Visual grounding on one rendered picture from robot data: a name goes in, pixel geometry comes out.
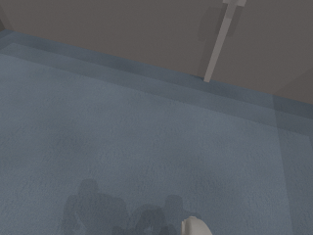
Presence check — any robot right thigh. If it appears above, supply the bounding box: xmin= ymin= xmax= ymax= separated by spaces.
xmin=180 ymin=217 xmax=212 ymax=235

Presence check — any panel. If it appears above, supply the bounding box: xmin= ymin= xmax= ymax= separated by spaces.
xmin=203 ymin=0 xmax=246 ymax=82

